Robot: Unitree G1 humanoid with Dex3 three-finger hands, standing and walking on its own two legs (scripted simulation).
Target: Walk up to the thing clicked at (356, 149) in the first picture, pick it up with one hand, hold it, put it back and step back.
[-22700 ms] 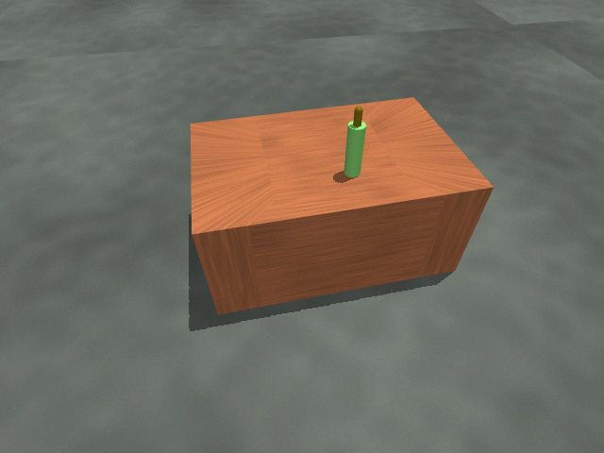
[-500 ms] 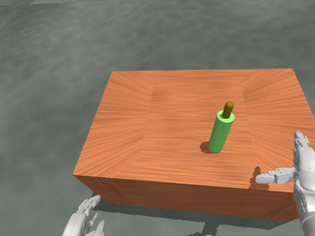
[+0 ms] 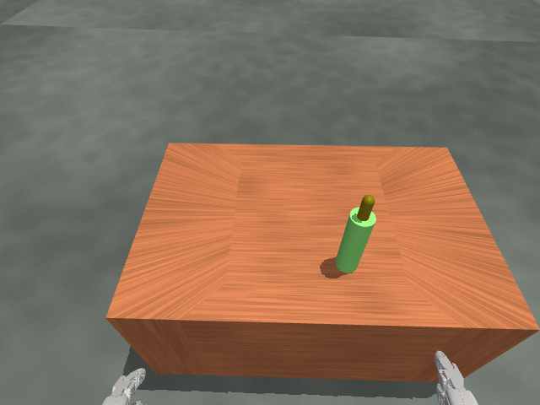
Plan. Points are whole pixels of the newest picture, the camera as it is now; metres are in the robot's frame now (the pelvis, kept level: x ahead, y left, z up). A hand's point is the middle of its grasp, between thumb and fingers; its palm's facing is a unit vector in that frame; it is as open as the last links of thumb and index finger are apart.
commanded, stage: home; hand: right
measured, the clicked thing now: (356, 234) +0.54 -0.18 -0.15
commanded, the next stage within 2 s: stand in 1.80 s
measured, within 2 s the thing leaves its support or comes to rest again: rests again in 0.42 s
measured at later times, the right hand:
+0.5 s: hand out of the picture +0.17 -0.17 -0.06, palm faces +0.12 +0.95 -0.27, open 17.4 cm
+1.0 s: hand (418, 399) +0.18 -0.18 -0.06, palm faces +0.11 +0.96 -0.27, open 17.4 cm
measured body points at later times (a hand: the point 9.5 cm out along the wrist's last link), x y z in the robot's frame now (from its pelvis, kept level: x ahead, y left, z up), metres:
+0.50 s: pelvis +0.00 +0.01 +0.00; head +0.03 +0.01 +0.45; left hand +0.16 +0.25 -0.08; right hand +0.16 -0.22 -0.04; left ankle -0.02 +0.12 -0.69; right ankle +0.05 -0.14 -0.69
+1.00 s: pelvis +0.01 +0.00 +0.00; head +0.04 +0.00 +0.45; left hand +0.17 +0.24 -0.08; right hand +0.17 -0.23 -0.04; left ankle -0.02 +0.12 -0.69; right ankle +0.05 -0.14 -0.69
